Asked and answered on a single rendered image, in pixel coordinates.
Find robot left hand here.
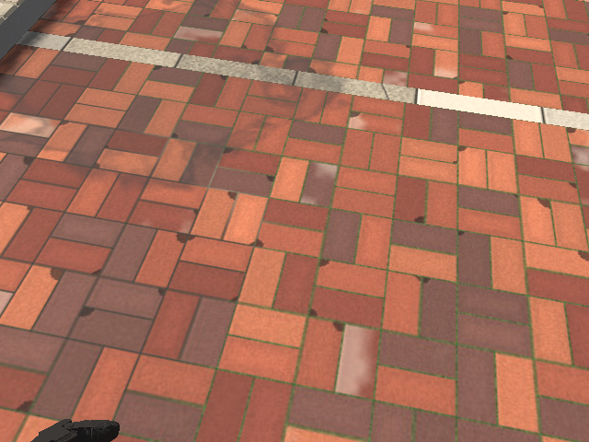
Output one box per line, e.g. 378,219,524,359
30,419,120,442

